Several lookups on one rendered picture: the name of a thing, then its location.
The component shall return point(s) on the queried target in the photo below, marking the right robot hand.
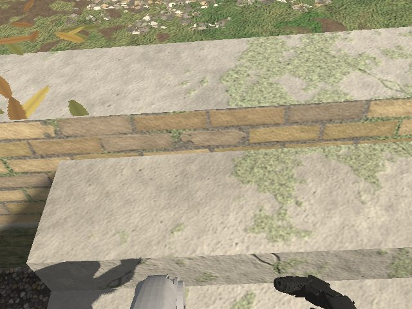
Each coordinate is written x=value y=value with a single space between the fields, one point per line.
x=315 y=290

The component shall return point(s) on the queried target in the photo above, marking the robot left thigh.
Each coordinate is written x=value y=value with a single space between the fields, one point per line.
x=159 y=292

